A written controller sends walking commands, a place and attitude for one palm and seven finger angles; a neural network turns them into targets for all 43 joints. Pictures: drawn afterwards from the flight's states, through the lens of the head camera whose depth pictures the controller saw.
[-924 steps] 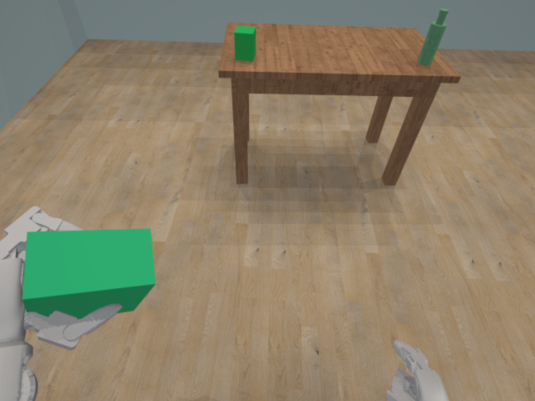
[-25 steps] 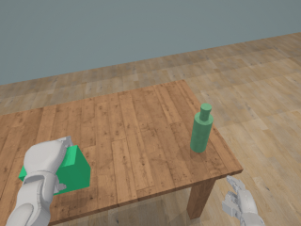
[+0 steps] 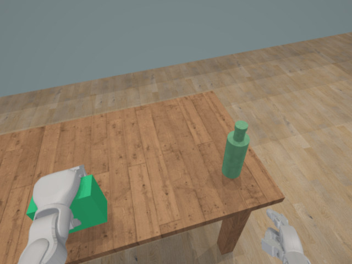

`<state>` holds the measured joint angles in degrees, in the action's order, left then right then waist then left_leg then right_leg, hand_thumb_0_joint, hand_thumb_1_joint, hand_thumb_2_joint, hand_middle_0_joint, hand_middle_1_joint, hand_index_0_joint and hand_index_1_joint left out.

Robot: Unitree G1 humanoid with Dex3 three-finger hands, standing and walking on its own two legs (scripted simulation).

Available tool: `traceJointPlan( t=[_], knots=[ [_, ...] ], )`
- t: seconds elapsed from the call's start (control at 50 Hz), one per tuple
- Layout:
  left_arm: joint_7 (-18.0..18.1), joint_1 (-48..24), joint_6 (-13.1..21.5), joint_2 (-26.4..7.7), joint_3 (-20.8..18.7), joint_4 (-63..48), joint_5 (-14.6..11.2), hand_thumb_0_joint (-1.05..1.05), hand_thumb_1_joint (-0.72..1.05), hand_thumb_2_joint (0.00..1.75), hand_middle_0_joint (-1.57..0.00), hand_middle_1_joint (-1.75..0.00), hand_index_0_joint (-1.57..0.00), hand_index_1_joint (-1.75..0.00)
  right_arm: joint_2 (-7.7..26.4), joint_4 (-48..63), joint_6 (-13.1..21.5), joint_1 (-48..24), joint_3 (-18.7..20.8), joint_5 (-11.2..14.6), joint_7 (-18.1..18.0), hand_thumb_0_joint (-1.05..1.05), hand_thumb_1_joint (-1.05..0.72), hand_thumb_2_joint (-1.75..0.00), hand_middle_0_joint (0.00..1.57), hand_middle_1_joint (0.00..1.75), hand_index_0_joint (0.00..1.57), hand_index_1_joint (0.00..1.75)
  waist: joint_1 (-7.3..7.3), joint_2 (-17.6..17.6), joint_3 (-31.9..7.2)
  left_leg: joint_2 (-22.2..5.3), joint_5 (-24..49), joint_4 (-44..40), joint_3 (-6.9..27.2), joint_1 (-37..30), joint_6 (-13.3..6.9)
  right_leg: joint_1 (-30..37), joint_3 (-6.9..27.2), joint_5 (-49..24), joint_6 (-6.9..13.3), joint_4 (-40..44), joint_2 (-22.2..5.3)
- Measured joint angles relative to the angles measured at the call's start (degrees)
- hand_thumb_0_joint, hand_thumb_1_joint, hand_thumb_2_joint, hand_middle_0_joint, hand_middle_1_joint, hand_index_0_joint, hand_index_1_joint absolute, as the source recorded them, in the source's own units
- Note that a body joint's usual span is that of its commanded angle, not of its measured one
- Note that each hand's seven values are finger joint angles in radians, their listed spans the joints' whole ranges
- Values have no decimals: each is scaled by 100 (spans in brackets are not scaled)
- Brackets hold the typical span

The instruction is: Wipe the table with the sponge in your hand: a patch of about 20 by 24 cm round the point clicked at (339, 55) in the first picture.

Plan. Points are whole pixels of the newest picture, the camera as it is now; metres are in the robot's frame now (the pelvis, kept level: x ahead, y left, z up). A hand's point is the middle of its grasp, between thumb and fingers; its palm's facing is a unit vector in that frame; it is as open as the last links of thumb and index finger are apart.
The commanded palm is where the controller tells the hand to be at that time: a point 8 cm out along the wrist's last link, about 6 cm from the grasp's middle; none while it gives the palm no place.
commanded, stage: move the sponge above the wiping area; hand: left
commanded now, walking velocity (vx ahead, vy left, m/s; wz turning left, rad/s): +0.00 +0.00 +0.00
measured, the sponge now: (75, 210) +0.21 +0.30 -0.01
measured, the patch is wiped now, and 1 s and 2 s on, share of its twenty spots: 0.00 0.00 0.00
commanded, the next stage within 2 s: lower the sponge onto the table in 1.50 s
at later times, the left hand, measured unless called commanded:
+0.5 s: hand (72, 202) +0.22 +0.30 +0.01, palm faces -0.10 -0.08 -0.99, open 10.4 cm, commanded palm +0.21 +0.29 +0.08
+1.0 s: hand (76, 200) +0.23 +0.29 +0.01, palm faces -0.10 -0.09 -0.99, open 10.4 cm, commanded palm +0.21 +0.29 +0.08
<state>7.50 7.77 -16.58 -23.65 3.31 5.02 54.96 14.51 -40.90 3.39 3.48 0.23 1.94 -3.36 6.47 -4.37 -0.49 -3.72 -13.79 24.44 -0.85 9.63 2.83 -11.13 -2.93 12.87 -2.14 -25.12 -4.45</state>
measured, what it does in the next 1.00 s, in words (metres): stands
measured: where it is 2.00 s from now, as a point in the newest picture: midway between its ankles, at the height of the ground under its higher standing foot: outside the picture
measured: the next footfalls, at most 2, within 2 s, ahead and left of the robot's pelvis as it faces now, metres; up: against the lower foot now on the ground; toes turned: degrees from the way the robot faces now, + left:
none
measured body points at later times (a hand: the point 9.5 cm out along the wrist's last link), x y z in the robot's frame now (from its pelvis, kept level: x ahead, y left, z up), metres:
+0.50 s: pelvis +0.00 +0.00 +0.00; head +0.00 -0.03 +0.45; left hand +0.22 +0.30 +0.07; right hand +0.23 -0.22 -0.09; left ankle -0.01 +0.15 -0.74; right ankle +0.00 -0.15 -0.74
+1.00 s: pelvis +0.00 +0.00 +0.00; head +0.00 -0.03 +0.45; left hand +0.23 +0.29 +0.07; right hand +0.23 -0.22 -0.09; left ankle -0.01 +0.15 -0.74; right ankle +0.00 -0.15 -0.74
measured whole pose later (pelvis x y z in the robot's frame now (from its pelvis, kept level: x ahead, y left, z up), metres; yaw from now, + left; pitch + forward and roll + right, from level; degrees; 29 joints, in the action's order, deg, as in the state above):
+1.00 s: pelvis +0.00 +0.00 +0.00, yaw +0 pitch +0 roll +0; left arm 8.9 5.1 -14.6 -22.6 3.6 10.7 56.3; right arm 14.2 -41.4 3.1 3.7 0.7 1.8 -3.4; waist 6.2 -3.9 -0.8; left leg -3.9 -14.0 25.2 -0.7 10.8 2.9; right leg -12.4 -2.8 13.2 -2.0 -26.0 -4.2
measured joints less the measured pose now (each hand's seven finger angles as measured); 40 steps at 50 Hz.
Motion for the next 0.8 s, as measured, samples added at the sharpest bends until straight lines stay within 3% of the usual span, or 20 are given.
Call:
traceJointPlan(
  t=[0.08, 0.2, 0.32, 0.42, 0.54, 0.64, 0.8],
  knots=[
    [-66, 32, 186, -9, 91, 42, 67, 0, -52, 103, -69, -131, -71, -130, 1, 4, 45, -23, 18, -50, -30, 1, -91, -90, 21, 30, 20, 30, 56, 21, 40, 2, -20, 46, 28, 29, -4, -7, -24, 18, 6, -25, -3],
    [161, -137, 479, 22, 129, 138, 228, 0, -52, 103, -69, -131, -72, -130, -67, -40, 101, -68, 58, -94, -50, 1, -91, -90, 21, 30, 20, 30, 112, 59, 32, -19, -40, 114, 54, 116, 13, -71, -43, 23, 30, -58, 18],
    [330, -295, 293, 81, 19, 365, 208, 0, -52, 103, -69, -131, -72, -130, -107, -95, 24, -107, 34, -51, -13, 1, -91, -90, 21, 30, 20, 30, 37, 61, -47, -38, -28, 92, 19, 131, 26, -120, -6, 11, 22, -63, 37],
    [220, -255, 103, 74, -15, 476, 130, 0, -52, 103, -69, -131, -72, -130, -52, -71, -21, -69, 30, -23, 4, 1, -91, -90, 21, 30, 20, 30, -24, 47, -47, -33, -16, 73, 15, 110, 24, -112, -1, 17, 19, -74, 33],
    [83, -229, 329, -14, -9, 552, 143, 0, -52, 103, -69, -131, -72, -130, 21, -95, 29, 8, 78, -57, -57, 1, -91, -90, 21, 30, 20, 30, 9, 63, 26, -34, -22, 114, 51, 127, 18, -105, -31, 25, 27, -95, 34],
    [198, -381, 573, -53, -20, 609, 183, 0, -52, 103, -69, -131, -72, -130, 11, -158, 92, 29, 117, -67, -105, 1, -91, -90, 21, 30, 20, 30, 33, 69, 57, -42, -25, 154, 72, 176, 24, -128, -47, 11, 37, -94, 44],
    [335, -595, 381, 42, -38, 660, 142, 0, -52, 103, -69, -131, -72, -130, -61, -168, 54, 18, 91, -12, -59, 1, -91, -90, 21, 30, 20, 30, -47, 19, -41, -26, 2, 96, 22, 202, 18, -189, 3, -21, 23, -63, 32]
  ],
)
